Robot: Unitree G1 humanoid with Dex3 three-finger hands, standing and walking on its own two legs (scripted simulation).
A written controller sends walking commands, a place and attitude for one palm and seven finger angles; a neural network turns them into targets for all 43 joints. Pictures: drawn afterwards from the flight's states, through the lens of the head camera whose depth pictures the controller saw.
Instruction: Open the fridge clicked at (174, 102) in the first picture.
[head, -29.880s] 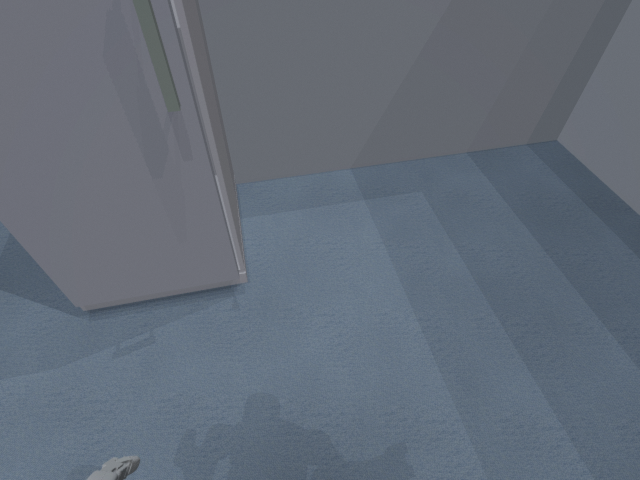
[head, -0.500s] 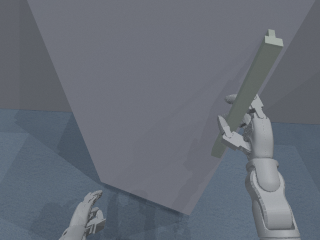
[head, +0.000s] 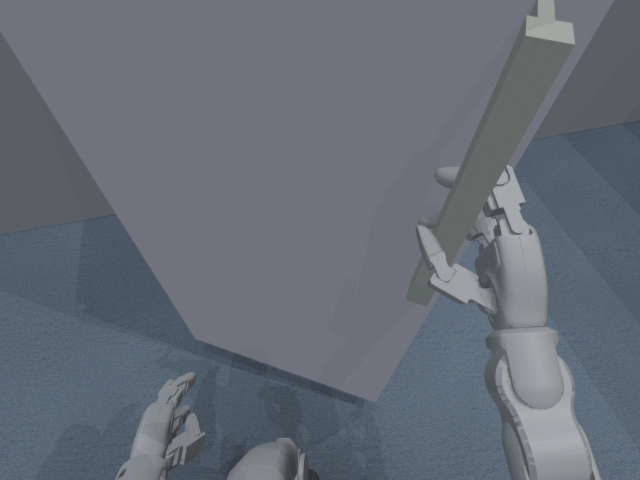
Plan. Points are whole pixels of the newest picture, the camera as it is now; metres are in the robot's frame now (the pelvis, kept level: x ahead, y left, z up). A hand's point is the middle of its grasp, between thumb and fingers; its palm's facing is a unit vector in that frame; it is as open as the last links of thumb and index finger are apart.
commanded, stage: walk backward, drawing the door open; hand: right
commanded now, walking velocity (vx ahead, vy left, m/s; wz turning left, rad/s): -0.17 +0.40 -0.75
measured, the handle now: (462, 194) +0.35 -0.07 +0.21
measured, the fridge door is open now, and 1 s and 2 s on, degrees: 34 64 71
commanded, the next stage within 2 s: stop walking and hold the door back in 1.18 s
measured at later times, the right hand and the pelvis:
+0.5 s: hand (358, 369) +0.19 +0.01 +0.17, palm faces +0.35 +0.92 -0.18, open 7.4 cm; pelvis -0.03 +0.22 +0.00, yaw -24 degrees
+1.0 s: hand out of the picture +0.10 +0.10 +0.17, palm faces +0.81 +0.56 -0.21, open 6.8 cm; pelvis +0.03 +0.42 -0.01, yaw -46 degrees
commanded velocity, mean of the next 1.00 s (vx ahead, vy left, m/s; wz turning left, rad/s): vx -0.19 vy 0.34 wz -0.73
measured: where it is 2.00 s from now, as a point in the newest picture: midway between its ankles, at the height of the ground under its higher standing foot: outside the picture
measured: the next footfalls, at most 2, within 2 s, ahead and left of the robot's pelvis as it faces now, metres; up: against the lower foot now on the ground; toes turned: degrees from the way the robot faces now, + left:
left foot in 0.22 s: +0.06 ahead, +0.27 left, +0.00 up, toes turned -10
right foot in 0.44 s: -0.03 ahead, +0.09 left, +0.00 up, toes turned -28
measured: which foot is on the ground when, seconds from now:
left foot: up 0.00-0.20, down 0.22-0.42, up 0.44-0.70, down 0.72-0.98, up 1.00-1.00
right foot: down 0.00-0.22, up 0.24-0.42, down 0.44-0.72, up 0.74-0.98, down 1.00-1.00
